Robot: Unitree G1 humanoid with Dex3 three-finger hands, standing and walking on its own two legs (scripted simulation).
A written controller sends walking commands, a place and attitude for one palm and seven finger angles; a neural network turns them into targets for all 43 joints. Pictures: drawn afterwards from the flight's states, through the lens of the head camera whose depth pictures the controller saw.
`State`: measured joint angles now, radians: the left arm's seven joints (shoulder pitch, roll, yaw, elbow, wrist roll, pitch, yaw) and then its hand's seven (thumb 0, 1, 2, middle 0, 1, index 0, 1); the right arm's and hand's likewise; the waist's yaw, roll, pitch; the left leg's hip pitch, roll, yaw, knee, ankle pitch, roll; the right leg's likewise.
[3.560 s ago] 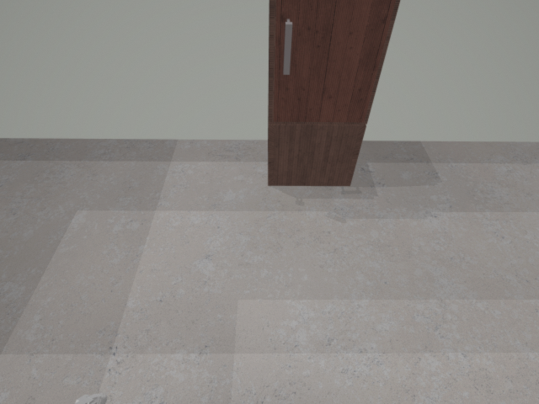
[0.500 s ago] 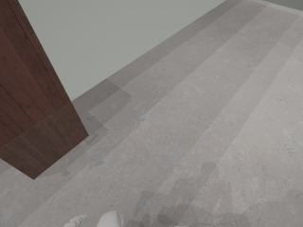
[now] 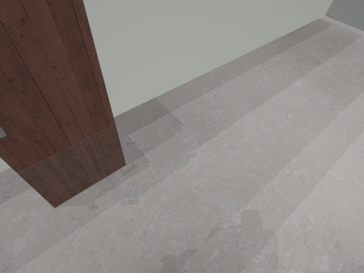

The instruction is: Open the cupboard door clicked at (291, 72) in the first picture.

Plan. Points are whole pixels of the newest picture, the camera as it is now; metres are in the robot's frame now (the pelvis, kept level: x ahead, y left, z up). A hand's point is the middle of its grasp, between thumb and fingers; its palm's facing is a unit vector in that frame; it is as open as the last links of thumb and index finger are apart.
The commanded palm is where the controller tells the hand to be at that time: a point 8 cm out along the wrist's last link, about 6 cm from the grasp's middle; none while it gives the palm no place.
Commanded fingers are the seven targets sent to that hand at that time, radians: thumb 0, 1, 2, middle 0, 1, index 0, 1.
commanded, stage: turn to face it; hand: left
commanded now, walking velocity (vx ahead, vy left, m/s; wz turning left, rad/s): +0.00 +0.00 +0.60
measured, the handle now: out of the picture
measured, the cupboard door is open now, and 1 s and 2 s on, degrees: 0 0 0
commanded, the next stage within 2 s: take the last steps up to it in 1.10 s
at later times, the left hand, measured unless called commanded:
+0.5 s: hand out of the picture +0.00 +0.15 -0.15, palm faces +0.34 -0.90 -0.27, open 7.4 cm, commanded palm none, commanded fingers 0.00 0.90 0.90 -0.20 -0.30 -0.20 -0.30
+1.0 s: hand out of the picture -0.08 +0.19 -0.16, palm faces +0.58 -0.76 -0.29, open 7.4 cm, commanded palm none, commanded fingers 0.00 0.90 0.90 -0.20 -0.30 -0.20 -0.30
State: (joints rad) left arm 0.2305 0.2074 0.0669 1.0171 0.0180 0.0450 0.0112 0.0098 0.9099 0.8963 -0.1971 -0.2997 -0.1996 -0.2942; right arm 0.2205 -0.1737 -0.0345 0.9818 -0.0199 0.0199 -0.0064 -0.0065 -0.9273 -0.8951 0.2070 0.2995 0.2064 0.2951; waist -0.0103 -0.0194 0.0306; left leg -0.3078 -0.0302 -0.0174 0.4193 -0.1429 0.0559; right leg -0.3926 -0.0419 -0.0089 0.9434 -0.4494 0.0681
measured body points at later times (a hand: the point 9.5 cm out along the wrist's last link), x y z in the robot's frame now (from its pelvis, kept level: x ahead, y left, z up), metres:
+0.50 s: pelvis -0.01 -0.06 +0.00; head +0.02 -0.07 +0.44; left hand -0.01 +0.20 -0.13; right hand +0.14 -0.29 -0.16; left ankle -0.07 +0.09 -0.67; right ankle -0.01 -0.16 -0.74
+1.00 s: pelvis -0.01 -0.04 -0.01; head +0.02 -0.02 +0.44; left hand -0.11 +0.23 -0.14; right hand +0.21 -0.18 -0.15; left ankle -0.09 +0.07 -0.74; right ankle +0.06 -0.14 -0.72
